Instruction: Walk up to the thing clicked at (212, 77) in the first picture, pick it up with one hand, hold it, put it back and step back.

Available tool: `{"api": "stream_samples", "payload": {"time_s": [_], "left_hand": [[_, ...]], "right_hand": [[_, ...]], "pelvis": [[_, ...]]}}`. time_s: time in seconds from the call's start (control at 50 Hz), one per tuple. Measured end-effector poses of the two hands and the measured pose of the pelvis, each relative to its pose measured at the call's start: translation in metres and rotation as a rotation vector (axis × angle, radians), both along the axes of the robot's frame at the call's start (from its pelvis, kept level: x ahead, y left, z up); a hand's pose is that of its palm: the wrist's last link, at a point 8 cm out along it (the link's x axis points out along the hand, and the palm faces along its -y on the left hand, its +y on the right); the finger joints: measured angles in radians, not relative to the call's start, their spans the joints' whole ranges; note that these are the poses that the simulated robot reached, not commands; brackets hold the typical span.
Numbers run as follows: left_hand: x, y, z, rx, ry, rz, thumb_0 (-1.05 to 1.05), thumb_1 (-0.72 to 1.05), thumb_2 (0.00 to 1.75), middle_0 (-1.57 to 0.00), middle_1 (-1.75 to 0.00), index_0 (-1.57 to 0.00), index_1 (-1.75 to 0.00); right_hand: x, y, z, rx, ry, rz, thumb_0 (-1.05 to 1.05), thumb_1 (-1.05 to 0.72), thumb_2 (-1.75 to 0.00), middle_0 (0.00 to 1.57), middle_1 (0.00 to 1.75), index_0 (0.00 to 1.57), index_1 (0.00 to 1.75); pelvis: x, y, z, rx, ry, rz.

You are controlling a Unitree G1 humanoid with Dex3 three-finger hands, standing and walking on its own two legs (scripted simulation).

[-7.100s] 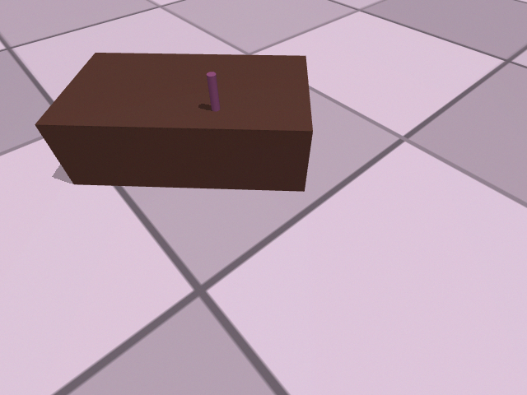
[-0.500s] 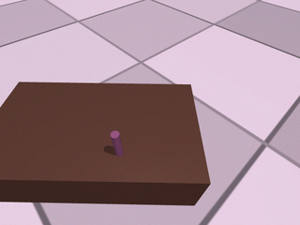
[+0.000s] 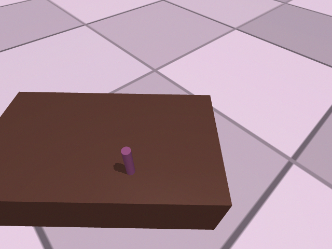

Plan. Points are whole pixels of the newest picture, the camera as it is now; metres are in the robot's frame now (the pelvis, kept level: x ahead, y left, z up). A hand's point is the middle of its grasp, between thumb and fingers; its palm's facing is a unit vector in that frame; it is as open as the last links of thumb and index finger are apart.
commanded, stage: stand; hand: left
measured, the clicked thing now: (128, 161) +0.52 +0.16 -0.30
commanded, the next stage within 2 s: go down in 0.96 s
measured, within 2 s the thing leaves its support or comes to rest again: neither
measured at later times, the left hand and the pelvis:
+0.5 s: hand out of the picture +0.06 +0.26 -0.16, palm faces -0.03 -0.94 -0.34, open 7.3 cm; pelvis +0.00 +0.01 +0.00, yaw +0 degrees
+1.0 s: hand out of the picture +0.07 +0.26 -0.16, palm faces -0.03 -0.94 -0.34, open 7.3 cm; pelvis +0.00 +0.01 +0.00, yaw +0 degrees
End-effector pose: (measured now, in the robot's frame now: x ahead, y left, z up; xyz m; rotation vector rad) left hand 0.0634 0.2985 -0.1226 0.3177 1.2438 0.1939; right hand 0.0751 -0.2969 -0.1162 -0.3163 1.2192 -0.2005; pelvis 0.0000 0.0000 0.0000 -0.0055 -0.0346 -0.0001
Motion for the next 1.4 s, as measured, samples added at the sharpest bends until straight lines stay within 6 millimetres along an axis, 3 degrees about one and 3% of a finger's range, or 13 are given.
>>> {"api": "stream_samples", "payload": {"time_s": [0.36, 1.08, 1.12, 1.28, 1.4], "left_hand": [[-0.012, 0.005, -0.003, -0.003, 0.033, 0.006, 0.0, 0.91, 0.9, -0.2, -0.3, -0.2, -0.3], [-0.003, 0.006, -0.001, 0.001, 0.009, 0.006, 0.0, 0.91, 0.9, -0.2, -0.29, -0.2, -0.3], [0.005, 0.004, 0.0, -0.001, -0.041, 0.029, 0.0, 0.89, 0.88, -0.18, -0.27, -0.18, -0.28], [0.077, 0.002, -0.003, -0.014, -0.182, 0.03, 0.0, 0.56, 0.55, -0.07, -0.12, -0.07, -0.12], [0.09, 0.008, 0.009, 0.004, -0.17, 0.02, 0.0, 0.23, 0.29, -0.05, -0.07, -0.05, -0.06]], "right_hand": [[-0.01, 0.004, -0.002, 0.0, 0.029, -0.005, 0.0, -0.9, -0.9, 0.21, 0.3, 0.2, 0.3], [0.006, 0.006, 0.0, 0.0, 0.0, 0.007, 0.0, -0.9, -0.9, 0.2, 0.3, 0.2, 0.3], [0.009, 0.009, 0.001, 0.001, -0.051, 0.001, 0.01, -0.9, -0.9, 0.2, 0.29, 0.19, 0.29], [0.003, 0.033, -0.006, 0.043, -0.135, -0.002, 0.0, -0.98, -0.92, 0.2, 0.29, 0.19, 0.29], [-0.005, 0.039, -0.005, 0.064, -0.172, -0.046, 0.01, -0.97, -0.91, 0.21, 0.3, 0.2, 0.3]], "pelvis": [[-0.001, 0.005, 0.0, 0.001, 0.005, 0.002], [0.004, 0.005, 0.0, 0.001, 0.003, 0.006], [0.001, 0.005, -0.002, 0.001, 0.029, 0.008], [-0.017, -0.001, -0.013, -0.009, 0.113, 0.006], [-0.01, -0.001, -0.015, -0.009, 0.126, -0.007]]}}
